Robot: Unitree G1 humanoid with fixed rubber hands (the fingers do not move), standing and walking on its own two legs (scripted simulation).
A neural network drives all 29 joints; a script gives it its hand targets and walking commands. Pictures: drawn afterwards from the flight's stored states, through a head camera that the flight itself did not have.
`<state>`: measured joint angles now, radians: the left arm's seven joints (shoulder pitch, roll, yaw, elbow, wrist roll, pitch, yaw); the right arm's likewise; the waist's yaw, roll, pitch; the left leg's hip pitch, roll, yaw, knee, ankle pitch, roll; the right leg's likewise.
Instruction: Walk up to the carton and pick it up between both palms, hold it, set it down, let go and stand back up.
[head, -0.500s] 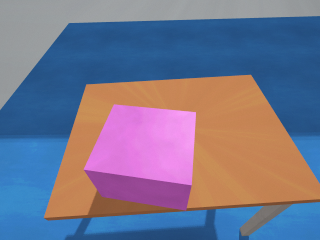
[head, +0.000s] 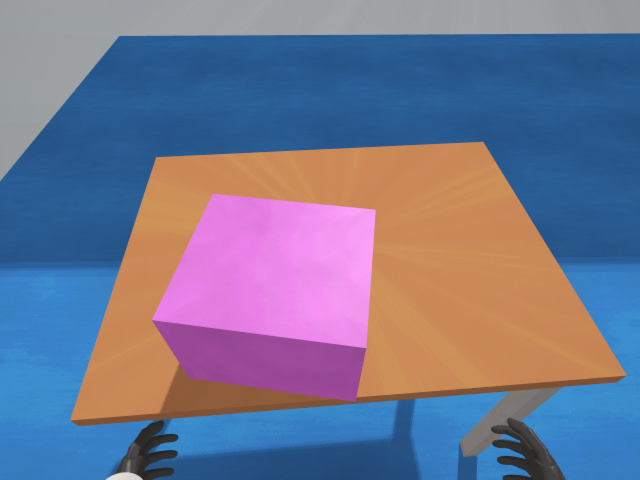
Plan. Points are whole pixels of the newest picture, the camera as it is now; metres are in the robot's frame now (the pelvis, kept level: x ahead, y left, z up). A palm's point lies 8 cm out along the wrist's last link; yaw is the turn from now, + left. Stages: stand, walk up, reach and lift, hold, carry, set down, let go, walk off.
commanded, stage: reach and lift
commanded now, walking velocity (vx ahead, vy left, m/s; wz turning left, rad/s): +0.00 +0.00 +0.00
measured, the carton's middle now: (281, 294) +0.40 +0.08 -0.04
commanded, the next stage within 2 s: none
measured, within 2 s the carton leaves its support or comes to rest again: neither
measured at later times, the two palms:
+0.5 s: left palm out of the picture +0.14 +0.29 -0.06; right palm out of the picture +0.13 -0.19 -0.06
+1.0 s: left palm (63, 461) +0.17 +0.32 -0.02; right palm (476, 446) +0.18 -0.16 -0.04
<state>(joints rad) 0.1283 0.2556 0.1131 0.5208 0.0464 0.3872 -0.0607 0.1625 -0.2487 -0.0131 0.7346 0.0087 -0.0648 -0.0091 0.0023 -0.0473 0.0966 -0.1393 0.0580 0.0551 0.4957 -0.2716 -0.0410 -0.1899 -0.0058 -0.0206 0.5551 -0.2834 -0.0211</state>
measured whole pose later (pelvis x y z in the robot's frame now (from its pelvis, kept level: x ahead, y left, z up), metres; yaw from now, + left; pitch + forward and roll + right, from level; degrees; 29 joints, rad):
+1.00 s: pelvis +0.02 +0.03 +0.01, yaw +1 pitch -7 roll -1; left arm 0.28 0.41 0.02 0.51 -0.24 -0.22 -0.16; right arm 0.34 -0.07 0.03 0.49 0.15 -0.31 -0.13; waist 0.04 0.00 0.07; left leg -0.01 0.04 0.05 0.40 -0.26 -0.01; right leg 0.00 0.00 0.00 0.35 -0.23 0.01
